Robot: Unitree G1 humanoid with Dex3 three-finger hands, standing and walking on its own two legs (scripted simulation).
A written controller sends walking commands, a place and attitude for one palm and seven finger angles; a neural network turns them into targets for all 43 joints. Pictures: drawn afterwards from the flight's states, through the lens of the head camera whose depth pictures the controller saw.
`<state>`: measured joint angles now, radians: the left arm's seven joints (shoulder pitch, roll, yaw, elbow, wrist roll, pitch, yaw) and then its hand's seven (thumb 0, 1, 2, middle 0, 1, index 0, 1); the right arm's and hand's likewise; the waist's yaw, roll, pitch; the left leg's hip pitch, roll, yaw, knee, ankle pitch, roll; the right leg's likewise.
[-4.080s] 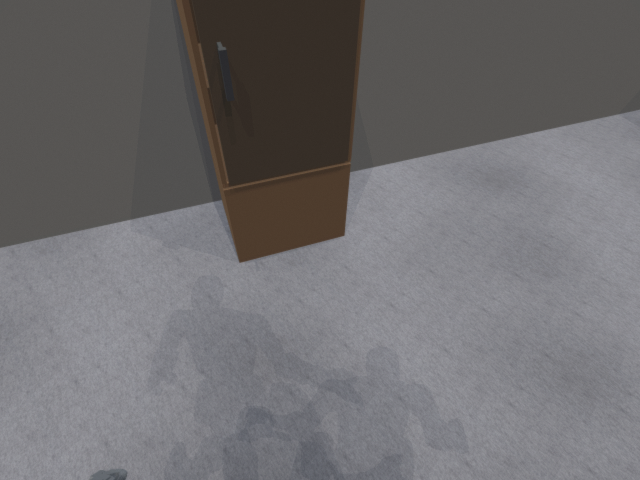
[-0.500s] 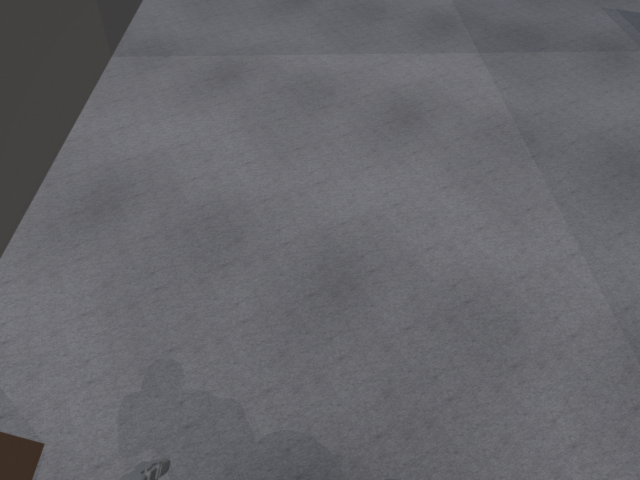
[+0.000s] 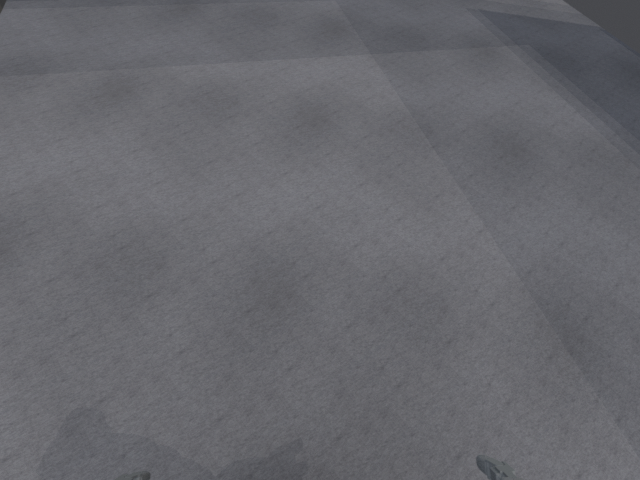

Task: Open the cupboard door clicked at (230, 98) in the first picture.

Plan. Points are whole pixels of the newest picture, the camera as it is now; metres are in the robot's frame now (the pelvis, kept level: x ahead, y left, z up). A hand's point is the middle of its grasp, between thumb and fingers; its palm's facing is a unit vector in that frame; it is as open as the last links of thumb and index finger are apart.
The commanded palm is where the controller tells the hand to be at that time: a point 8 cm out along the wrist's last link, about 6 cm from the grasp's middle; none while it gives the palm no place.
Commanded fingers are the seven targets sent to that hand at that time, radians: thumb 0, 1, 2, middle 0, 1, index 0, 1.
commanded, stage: walk to a spot facing it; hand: left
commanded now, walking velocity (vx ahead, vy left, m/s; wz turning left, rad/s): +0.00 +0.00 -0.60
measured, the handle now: out of the picture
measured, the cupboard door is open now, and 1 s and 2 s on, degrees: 0 0 0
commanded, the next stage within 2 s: turn to face it in 0.74 s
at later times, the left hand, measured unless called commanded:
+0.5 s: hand (241, 445) +0.18 +0.12 -0.15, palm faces -0.30 -0.92 -0.27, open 7.4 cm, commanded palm none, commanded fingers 0.00 0.90 0.90 -0.20 -0.30 -0.20 -0.30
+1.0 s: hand (230, 433) +0.20 +0.14 -0.18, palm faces -0.43 -0.88 -0.20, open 7.4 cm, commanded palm none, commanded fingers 0.00 0.90 0.90 -0.20 -0.30 -0.20 -0.30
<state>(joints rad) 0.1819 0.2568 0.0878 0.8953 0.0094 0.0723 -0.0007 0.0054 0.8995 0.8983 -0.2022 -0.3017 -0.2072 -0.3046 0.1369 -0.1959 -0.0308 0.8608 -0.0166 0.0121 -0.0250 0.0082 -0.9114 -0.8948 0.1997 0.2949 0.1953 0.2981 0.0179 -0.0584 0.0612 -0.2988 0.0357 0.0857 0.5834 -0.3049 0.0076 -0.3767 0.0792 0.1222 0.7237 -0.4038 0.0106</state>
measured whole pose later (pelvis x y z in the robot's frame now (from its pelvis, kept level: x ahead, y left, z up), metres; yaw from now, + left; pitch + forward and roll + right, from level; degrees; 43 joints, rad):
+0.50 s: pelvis +0.00 -0.04 +0.00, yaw -18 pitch +0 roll +0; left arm 0.12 0.21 0.07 0.88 0.01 0.03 -0.01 0.00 0.90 0.90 -0.20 -0.30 -0.20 -0.30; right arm 0.26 -0.25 -0.07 0.95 -0.02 0.06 -0.02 0.01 -0.91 -0.89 0.20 0.29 0.20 0.30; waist -0.04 0.05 0.10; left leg -0.38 0.16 0.14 1.02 -0.53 -0.07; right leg -0.30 0.00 -0.08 0.64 -0.34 -0.05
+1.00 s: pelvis +0.10 -0.03 +0.00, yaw -32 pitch -1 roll -1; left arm 0.33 0.23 0.07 1.03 0.01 0.03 0.01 0.01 0.90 0.90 -0.20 -0.30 -0.21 -0.30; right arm 0.16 -0.20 -0.01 0.90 -0.03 -0.03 -0.01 0.01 -0.91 -0.89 0.20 0.29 0.19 0.30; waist 0.03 -0.05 0.03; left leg -0.30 0.02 0.09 0.58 -0.27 0.04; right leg -0.24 0.05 0.08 0.78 -0.51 0.00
